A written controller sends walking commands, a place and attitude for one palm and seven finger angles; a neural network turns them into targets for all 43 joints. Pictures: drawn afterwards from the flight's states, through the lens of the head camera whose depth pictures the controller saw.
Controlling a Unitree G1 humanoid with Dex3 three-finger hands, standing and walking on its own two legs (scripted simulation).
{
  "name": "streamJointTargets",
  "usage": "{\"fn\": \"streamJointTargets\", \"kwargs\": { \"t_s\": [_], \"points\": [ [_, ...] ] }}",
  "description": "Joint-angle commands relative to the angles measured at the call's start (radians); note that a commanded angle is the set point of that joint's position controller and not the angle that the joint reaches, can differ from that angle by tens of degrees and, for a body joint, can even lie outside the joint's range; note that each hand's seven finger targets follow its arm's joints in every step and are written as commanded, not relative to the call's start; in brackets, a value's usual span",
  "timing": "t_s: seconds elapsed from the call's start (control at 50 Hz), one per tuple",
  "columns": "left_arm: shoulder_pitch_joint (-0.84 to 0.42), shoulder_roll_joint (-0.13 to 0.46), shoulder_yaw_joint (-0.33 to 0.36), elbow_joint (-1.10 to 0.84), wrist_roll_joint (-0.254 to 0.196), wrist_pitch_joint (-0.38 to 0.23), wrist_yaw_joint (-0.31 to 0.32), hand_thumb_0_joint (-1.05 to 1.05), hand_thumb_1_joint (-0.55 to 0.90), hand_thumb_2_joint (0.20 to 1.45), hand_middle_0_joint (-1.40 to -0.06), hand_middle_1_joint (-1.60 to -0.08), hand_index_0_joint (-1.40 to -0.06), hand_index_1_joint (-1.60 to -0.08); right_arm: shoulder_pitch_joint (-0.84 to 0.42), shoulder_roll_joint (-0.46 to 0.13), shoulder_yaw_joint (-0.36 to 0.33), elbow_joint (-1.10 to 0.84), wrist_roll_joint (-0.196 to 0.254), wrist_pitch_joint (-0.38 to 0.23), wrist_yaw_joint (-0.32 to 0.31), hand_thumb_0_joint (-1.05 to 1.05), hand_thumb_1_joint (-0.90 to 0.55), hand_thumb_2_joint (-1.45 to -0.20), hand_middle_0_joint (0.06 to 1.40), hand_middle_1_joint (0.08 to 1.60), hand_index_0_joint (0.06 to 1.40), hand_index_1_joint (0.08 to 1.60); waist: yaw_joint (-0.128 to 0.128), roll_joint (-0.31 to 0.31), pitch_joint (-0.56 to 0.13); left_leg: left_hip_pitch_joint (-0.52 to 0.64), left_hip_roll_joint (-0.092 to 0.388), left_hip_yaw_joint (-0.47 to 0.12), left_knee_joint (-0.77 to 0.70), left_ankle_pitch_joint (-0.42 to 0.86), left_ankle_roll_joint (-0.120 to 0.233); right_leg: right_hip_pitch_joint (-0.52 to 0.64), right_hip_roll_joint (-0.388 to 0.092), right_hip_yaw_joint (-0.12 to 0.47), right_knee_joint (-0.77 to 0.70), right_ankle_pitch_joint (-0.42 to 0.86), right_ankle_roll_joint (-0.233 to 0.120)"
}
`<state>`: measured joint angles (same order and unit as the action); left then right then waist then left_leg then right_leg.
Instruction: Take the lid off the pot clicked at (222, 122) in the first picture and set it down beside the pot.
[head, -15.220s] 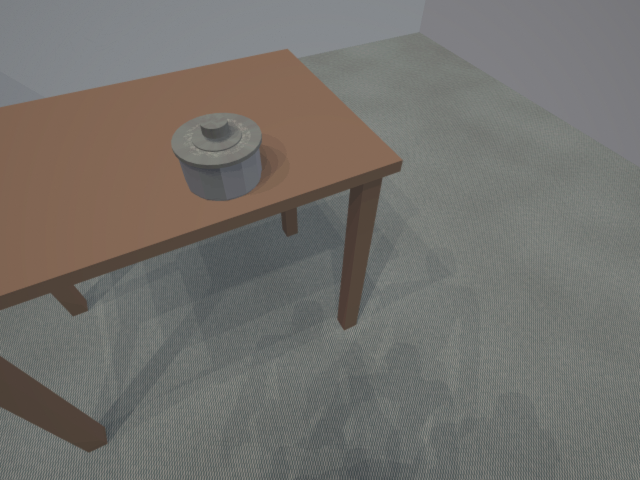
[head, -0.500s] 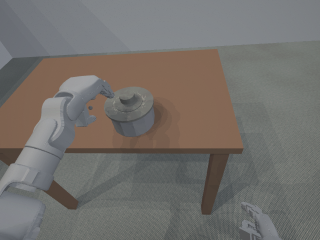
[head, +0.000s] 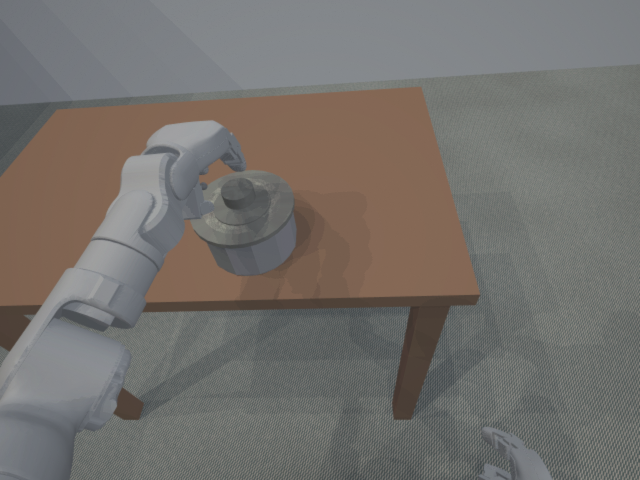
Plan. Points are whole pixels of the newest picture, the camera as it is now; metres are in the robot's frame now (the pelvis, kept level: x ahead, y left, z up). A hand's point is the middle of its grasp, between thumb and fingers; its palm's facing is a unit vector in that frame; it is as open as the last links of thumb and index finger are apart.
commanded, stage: move the open hand above the knob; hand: left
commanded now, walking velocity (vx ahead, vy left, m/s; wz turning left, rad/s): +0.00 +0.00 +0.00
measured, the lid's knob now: (238, 193) +0.49 +0.13 +0.09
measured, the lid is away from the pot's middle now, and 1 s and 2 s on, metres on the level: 0.00 0.00 0.00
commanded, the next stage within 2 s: lower the open fingers around the knob in 1.00 s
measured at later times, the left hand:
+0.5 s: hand (217, 168) +0.47 +0.14 +0.15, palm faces -0.28 -0.05 -0.96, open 10.0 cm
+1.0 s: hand (222, 167) +0.47 +0.13 +0.16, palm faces -0.28 -0.04 -0.96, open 10.0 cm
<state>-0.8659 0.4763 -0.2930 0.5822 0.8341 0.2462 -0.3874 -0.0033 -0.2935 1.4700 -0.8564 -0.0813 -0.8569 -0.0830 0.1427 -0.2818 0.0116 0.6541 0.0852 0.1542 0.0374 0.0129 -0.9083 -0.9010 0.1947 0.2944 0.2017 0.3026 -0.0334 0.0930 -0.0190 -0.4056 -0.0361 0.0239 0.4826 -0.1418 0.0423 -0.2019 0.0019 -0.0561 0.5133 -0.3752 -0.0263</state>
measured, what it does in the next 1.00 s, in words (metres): stands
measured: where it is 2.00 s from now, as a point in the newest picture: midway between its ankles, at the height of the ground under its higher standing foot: outside the picture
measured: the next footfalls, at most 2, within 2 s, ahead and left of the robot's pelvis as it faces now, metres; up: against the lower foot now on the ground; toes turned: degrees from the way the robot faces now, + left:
none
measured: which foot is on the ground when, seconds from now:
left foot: down 0.00-1.00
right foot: down 0.00-1.00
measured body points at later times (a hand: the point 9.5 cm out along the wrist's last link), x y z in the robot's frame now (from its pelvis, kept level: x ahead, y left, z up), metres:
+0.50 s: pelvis +0.01 +0.01 +0.00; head +0.03 -0.03 +0.45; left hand +0.48 +0.14 +0.21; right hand +0.09 -0.26 -0.14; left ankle +0.06 +0.10 -0.73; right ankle -0.07 -0.10 -0.73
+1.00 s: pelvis +0.01 +0.00 +0.00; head +0.03 -0.04 +0.45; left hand +0.48 +0.13 +0.21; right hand +0.13 -0.25 -0.13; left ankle +0.06 +0.10 -0.73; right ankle -0.07 -0.10 -0.73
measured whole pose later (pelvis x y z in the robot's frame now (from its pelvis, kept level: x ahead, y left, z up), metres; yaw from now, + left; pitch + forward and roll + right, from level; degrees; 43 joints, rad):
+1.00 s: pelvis +0.01 +0.00 +0.00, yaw -1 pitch +5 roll +1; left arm -1.01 0.42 -0.29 0.83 0.86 0.23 -0.35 0.00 -0.29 1.47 -0.86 -0.08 -0.86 -0.08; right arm 0.18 -0.27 0.01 0.68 0.08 0.14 0.03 0.01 -0.91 -0.90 0.20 0.29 0.20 0.30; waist -0.06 0.09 -0.05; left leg -0.42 -0.03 0.03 0.47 -0.14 0.04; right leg -0.22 0.01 -0.05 0.50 -0.37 -0.03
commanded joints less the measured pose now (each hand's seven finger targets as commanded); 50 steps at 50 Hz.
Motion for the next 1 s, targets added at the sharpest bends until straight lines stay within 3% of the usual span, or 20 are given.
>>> {"fn": "streamJointTargets", "kwargs": {
  "t_s": [0.0, 0.06, 0.1, 0.16, 0.24, 0.28, 0.34, 0.42, 0.46, 0.5, 0.56, 0.58, 0.62, 0.68, 0.76, 0.82, 0.86, 0.9, 0.96, 0.98],
  "points": [
    [-0.619, 0.232, 0.136, -0.216, 0.032, -0.017, 0.049, 0.000, -0.302, 1.469, -0.846, -0.081, -0.846, -0.081, -0.058, -0.114, -0.048, -0.129, -0.008, -0.046, -0.002, 0.000, -0.900, -0.900, 0.200, 0.300, 0.200, 0.300, -0.015, -0.069, -0.464, 0.458, -0.024, -0.057, 0.037, 0.282, 0.046, -0.105, 0.026, 0.025, -0.056, 0.492, -0.005],
    [-0.534, 0.171, 0.117, -0.003, 0.020, 0.001, 0.058, 0.000, -0.302, 1.469, -0.846, -0.081, -0.846, -0.081, -0.012, -0.124, -0.050, -0.093, -0.004, -0.035, -0.001, 0.000, -0.900, -0.900, 0.200, 0.300, 0.200, 0.300, -0.027, -0.133, -0.354, 0.385, -0.018, -0.055, 0.024, 0.242, 0.044, -0.145, 0.032, 0.008, -0.073, 0.447, -0.006],
    [-0.577, 0.195, 0.130, 0.034, 0.033, 0.003, 0.064, 0.000, -0.302, 1.469, -0.846, -0.081, -0.846, -0.081, -0.011, -0.123, -0.047, -0.091, -0.008, -0.037, -0.005, 0.000, -0.900, -0.900, 0.200, 0.300, 0.200, 0.300, -0.020, -0.161, -0.372, 0.360, -0.023, -0.039, 0.021, 0.213, 0.046, -0.118, 0.028, 0.019, -0.071, 0.461, -0.001],
    [-0.655, 0.160, 0.100, -0.030, 0.033, -0.009, 0.068, 0.000, -0.302, 1.469, -0.846, -0.081, -0.846, -0.081, -0.008, -0.124, -0.055, -0.098, -0.010, -0.043, -0.004, 0.000, -0.900, -0.900, 0.200, 0.300, 0.200, 0.300, -0.032, -0.110, -0.423, 0.415, -0.019, -0.051, 0.027, 0.245, 0.048, -0.130, 0.026, 0.020, -0.071, 0.468, -0.005],
    [-0.610, 0.203, 0.139, 0.103, 0.049, -0.007, 0.076, 0.000, -0.302, 1.469, -0.846, -0.081, -0.846, -0.081, 0.021, -0.126, -0.050, -0.084, -0.011, -0.046, -0.011, 0.000, -0.900, -0.900, 0.200, 0.300, 0.200, 0.300, -0.023, -0.152, -0.377, 0.367, -0.018, -0.044, 0.013, 0.204, 0.047, -0.134, 0.030, 0.019, -0.076, 0.435, -0.003],
    [-0.657, 0.246, 0.168, 0.034, 0.051, -0.022, 0.079, 0.000, -0.302, 1.469, -0.846, -0.081, -0.846, -0.081, 0.018, -0.131, -0.054, -0.092, -0.012, -0.048, -0.012, 0.000, -0.900, -0.900, 0.200, 0.300, 0.200, 0.300, -0.019, -0.137, -0.426, 0.383, -0.016, -0.040, 0.016, 0.228, 0.050, -0.100, 0.024, 0.029, -0.072, 0.480, -0.003],
    [-0.662, 0.208, 0.139, -0.021, 0.057, -0.031, 0.081, 0.000, -0.302, 1.469, -0.846, -0.081, -0.846, -0.081, 0.017, -0.121, -0.059, -0.106, -0.014, -0.057, -0.008, 0.000, -0.900, -0.900, 0.200, 0.300, 0.200, 0.300, -0.020, -0.081, -0.459, 0.441, -0.015, -0.052, 0.028, 0.288, 0.051, -0.122, 0.029, 0.024, -0.064, 0.491, -0.007],
    [-0.575, 0.209, 0.138, 0.081, 0.046, -0.014, 0.076, 0.000, -0.302, 1.469, -0.846, -0.081, -0.846, -0.081, 0.017, -0.128, -0.053, -0.100, -0.004, -0.045, -0.008, 0.000, -0.900, -0.900, 0.200, 0.300, 0.200, 0.300, -0.022, -0.150, -0.352, 0.348, -0.015, -0.035, 0.012, 0.210, 0.051, -0.126, 0.028, 0.022, -0.081, 0.461, 0.001],
    [-0.631, 0.172, 0.110, -0.013, 0.042, -0.022, 0.072, 0.000, -0.302, 1.469, -0.846, -0.081, -0.846, -0.081, 0.008, -0.124, -0.060, -0.116, -0.007, -0.049, -0.007, 0.000, -0.900, -0.900, 0.200, 0.300, 0.200, 0.300, -0.028, -0.091, -0.403, 0.406, -0.017, -0.044, 0.025, 0.246, 0.054, -0.138, 0.027, 0.023, -0.079, 0.473, -0.006],
    [-0.674, 0.210, 0.131, -0.067, 0.051, -0.027, 0.076, 0.000, -0.302, 1.469, -0.846, -0.081, -0.846, -0.081, 0.012, -0.124, -0.061, -0.113, -0.008, -0.054, -0.007, 0.000, -0.900, -0.900, 0.200, 0.300, 0.200, 0.300, -0.031, -0.080, -0.441, 0.454, -0.014, -0.058, 0.028, 0.269, 0.054, -0.138, 0.034, 0.023, -0.074, 0.464, -0.007],
    [-0.644, 0.152, 0.097, -0.036, 0.038, -0.023, 0.071, 0.000, -0.302, 1.469, -0.846, -0.081, -0.846, -0.081, 0.021, -0.123, -0.064, -0.102, -0.007, -0.051, -0.004, 0.000, -0.900, -0.900, 0.200, 0.300, 0.200, 0.300, -0.041, -0.085, -0.417, 0.462, -0.011, -0.063, 0.031, 0.285, 0.052, -0.173, 0.036, 0.015, -0.080, 0.451, -0.009],
    [-0.646, 0.172, 0.108, -0.027, 0.041, -0.018, 0.074, 0.000, -0.302, 1.469, -0.846, -0.081, -0.846, -0.081, 0.017, -0.126, -0.062, -0.097, -0.005, -0.049, -0.002, 0.000, -0.900, -0.900, 0.200, 0.300, 0.200, 0.300, -0.037, -0.087, -0.411, 0.457, -0.010, -0.067, 0.025, 0.267, 0.048, -0.174, 0.036, 0.013, -0.077, 0.430, -0.008],
    [-0.648, 0.097, 0.052, 0.013, 0.038, -0.006, 0.072, 0.000, -0.302, 1.469, -0.846, -0.081, -0.846, -0.081, 0.009, -0.117, -0.060, -0.092, -0.003, -0.046, 0.002, 0.000, -0.900, -0.900, 0.200, 0.300, 0.200, 0.300, -0.045, -0.114, -0.371, 0.441, -0.012, -0.067, 0.021, 0.231, 0.046, -0.204, 0.039, 0.006, -0.079, 0.395, -0.009],
    [-0.680, 0.153, 0.093, -0.028, 0.036, -0.012, 0.077, 0.000, -0.302, 1.469, -0.846, -0.081, -0.846, -0.081, 0.001, -0.122, -0.055, -0.093, -0.007, -0.046, 0.001, 0.000, -0.900, -0.900, 0.200, 0.300, 0.200, 0.300, -0.033, -0.100, -0.425, 0.444, -0.017, -0.066, 0.020, 0.227, 0.046, -0.160, 0.032, 0.015, -0.075, 0.414, -0.009],
    [-0.691, 0.118, 0.070, 0.050, 0.037, -0.002, 0.083, 0.000, -0.302, 1.469, -0.846, -0.081, -0.846, -0.081, -0.006, -0.118, -0.049, -0.086, -0.006, -0.041, -0.006, 0.000, -0.900, -0.900, 0.200, 0.300, 0.200, 0.300, -0.039, -0.119, -0.382, 0.399, -0.020, -0.059, 0.016, 0.190, 0.047, -0.171, 0.028, 0.018, -0.084, 0.400, -0.010],
    [-0.688, 0.183, 0.113, 0.089, 0.047, 0.002, 0.088, 0.000, -0.302, 1.469, -0.846, -0.081, -0.846, -0.081, -0.006, -0.117, -0.042, -0.081, -0.008, -0.043, -0.013, 0.000, -0.900, -0.900, 0.200, 0.300, 0.200, 0.300, -0.028, -0.150, -0.399, 0.378, -0.023, -0.049, 0.016, 0.189, 0.049, -0.130, 0.024, 0.029, -0.079, 0.436, -0.006],
    [-0.689, 0.165, 0.104, 0.079, 0.039, -0.006, 0.082, 0.000, -0.302, 1.469, -0.846, -0.081, -0.846, -0.081, -0.007, -0.118, -0.043, -0.088, -0.010, -0.040, -0.016, 0.000, -0.900, -0.900, 0.200, 0.300, 0.200, 0.300, -0.032, -0.152, -0.406, 0.365, -0.024, -0.044, 0.024, 0.207, 0.052, -0.112, 0.019, 0.031, -0.081, 0.480, -0.005],
    [-0.675, 0.201, 0.124, 0.075, 0.054, -0.010, 0.079, 0.000, -0.302, 1.469, -0.846, -0.081, -0.846, -0.081, -0.012, -0.116, -0.040, -0.094, -0.011, -0.040, -0.016, 0.000, -0.900, -0.900, 0.200, 0.300, 0.200, 0.300, -0.023, -0.134, -0.422, 0.372, -0.025, -0.040, 0.026, 0.224, 0.051, -0.096, 0.018, 0.036, -0.072, 0.506, -0.003],
    [-0.622, 0.161, 0.102, 0.084, 0.037, -0.019, 0.064, 0.000, -0.302, 1.469, -0.846, -0.081, -0.846, -0.081, -0.013, -0.113, -0.043, -0.107, -0.007, -0.035, -0.015, 0.000, -0.900, -0.900, 0.200, 0.300, 0.200, 0.300, -0.028, -0.165, -0.395, 0.354, -0.027, -0.039, 0.036, 0.243, 0.057, -0.093, 0.017, 0.035, -0.078, 0.538, -0.001],
    [-0.640, 0.205, 0.128, 0.050, 0.043, -0.024, 0.061, 0.000, -0.302, 1.469, -0.846, -0.081, -0.846, -0.081, -0.021, -0.118, -0.044, -0.106, -0.005, -0.033, -0.014, 0.000, -0.900, -0.900, 0.200, 0.300, 0.200, 0.300, -0.024, -0.156, -0.396, 0.359, -0.024, -0.034, 0.032, 0.235, 0.055, -0.089, 0.015, 0.039, -0.077, 0.538, 0.001]
  ]
}}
